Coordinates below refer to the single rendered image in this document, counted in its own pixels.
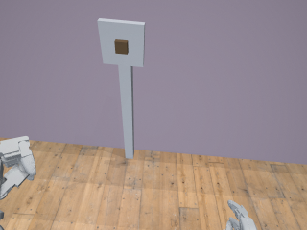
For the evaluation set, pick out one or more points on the button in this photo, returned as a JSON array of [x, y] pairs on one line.
[[121, 46]]

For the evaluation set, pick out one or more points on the right robot hand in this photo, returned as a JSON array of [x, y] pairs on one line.
[[244, 223]]

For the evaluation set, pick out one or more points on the left robot hand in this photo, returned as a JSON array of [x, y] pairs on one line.
[[16, 153]]

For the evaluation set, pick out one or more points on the panel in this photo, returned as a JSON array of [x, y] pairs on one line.
[[134, 33]]

